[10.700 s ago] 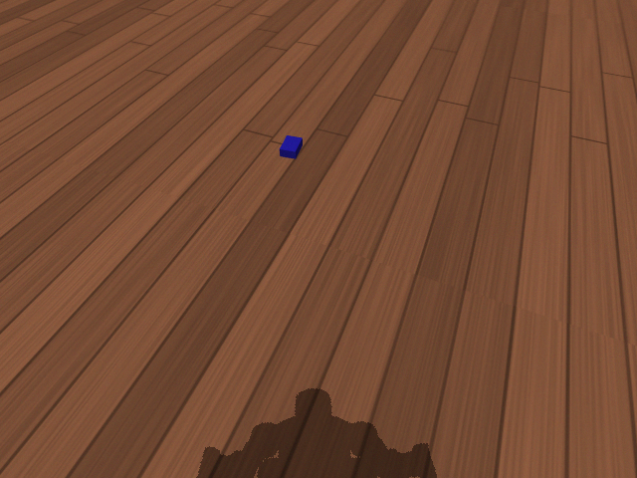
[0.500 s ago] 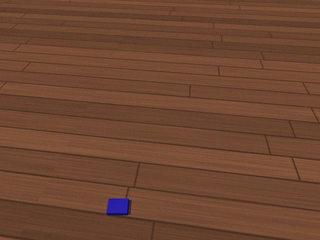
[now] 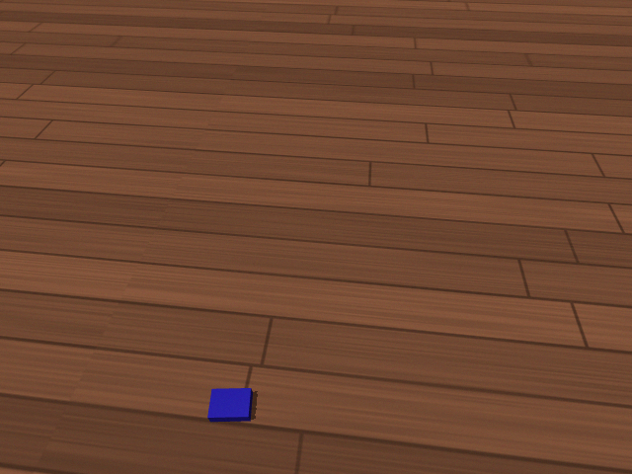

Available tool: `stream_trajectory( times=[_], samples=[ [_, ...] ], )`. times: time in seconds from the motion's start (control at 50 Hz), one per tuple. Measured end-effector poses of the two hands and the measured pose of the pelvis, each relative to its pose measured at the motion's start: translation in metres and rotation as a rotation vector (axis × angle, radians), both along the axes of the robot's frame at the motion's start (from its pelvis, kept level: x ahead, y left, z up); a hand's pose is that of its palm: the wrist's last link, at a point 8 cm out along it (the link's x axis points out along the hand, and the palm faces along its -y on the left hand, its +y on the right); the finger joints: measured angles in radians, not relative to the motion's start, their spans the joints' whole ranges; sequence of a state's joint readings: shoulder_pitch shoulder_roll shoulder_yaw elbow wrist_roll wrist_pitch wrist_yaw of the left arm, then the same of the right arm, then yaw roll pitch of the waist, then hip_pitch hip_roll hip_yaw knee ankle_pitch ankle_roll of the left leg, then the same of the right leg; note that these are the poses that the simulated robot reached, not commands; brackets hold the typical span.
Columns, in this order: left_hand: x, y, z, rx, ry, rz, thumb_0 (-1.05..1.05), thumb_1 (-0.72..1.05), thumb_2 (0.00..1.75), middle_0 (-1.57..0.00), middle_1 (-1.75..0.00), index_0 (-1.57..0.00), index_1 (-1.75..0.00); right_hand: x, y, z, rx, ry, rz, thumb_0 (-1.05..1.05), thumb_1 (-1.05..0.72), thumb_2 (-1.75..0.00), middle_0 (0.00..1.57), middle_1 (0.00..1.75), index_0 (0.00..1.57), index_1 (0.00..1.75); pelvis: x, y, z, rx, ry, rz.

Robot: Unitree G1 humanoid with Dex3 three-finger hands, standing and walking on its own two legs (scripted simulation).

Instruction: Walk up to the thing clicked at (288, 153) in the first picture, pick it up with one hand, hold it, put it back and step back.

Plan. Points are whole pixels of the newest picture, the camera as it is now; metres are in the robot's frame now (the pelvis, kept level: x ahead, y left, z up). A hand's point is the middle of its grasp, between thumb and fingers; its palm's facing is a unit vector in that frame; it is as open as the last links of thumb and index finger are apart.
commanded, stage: stand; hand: left
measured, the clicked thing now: (231, 404) +0.44 +0.27 -0.76
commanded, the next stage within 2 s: none
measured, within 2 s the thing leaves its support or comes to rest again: neither
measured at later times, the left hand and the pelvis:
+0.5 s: hand out of the picture +0.04 +0.24 -0.15, palm faces -0.03 -0.94 -0.35, open 7.4 cm; pelvis -0.02 -0.01 +0.00, yaw +1 degrees
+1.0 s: hand out of the picture +0.04 +0.25 -0.15, palm faces -0.02 -0.94 -0.34, open 7.4 cm; pelvis -0.03 -0.01 +0.00, yaw +1 degrees
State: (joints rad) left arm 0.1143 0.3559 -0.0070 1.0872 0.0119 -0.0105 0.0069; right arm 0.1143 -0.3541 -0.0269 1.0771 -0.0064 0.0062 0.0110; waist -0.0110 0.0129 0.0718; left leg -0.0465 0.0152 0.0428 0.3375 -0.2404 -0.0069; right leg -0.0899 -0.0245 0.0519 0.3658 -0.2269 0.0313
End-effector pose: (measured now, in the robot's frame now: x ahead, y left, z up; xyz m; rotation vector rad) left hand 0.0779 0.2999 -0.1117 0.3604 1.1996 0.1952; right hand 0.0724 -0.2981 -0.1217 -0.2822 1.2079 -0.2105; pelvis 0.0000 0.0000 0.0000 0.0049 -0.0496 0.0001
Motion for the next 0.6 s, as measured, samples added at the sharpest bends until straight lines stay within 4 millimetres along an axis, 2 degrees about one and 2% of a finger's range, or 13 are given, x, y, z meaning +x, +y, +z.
stream_trajectory(
  times=[0.26,0.46,0.6],
  samples=[
    [-0.018,-0.013,-0.003,-0.030,0.010,0.007,0.01,0.90,0.90,-0.21,-0.30,-0.20,-0.30,-0.017,-0.005,0.002,-0.005,0.019,0.016,0.01,-0.90,-0.90,0.20,0.30,0.21,0.30,-0.014,-0.007,0.003,-0.002,0.001,0.009],
    [-0.038,-0.012,-0.004,-0.025,0.038,0.024,0.01,0.90,0.90,-0.21,-0.30,-0.20,-0.30,-0.032,-0.009,0.001,-0.007,0.047,0.014,0.01,-0.90,-0.90,0.20,0.30,0.21,0.30,-0.021,-0.009,0.003,-0.004,0.003,0.013],
    [-0.044,-0.010,-0.003,-0.022,0.039,0.030,0.01,0.90,0.90,-0.21,-0.30,-0.20,-0.30,-0.037,-0.009,0.001,-0.006,0.048,0.013,0.01,-0.90,-0.90,0.20,0.30,0.21,0.30,-0.024,-0.010,0.003,-0.003,-0.002,0.015]
  ],
)
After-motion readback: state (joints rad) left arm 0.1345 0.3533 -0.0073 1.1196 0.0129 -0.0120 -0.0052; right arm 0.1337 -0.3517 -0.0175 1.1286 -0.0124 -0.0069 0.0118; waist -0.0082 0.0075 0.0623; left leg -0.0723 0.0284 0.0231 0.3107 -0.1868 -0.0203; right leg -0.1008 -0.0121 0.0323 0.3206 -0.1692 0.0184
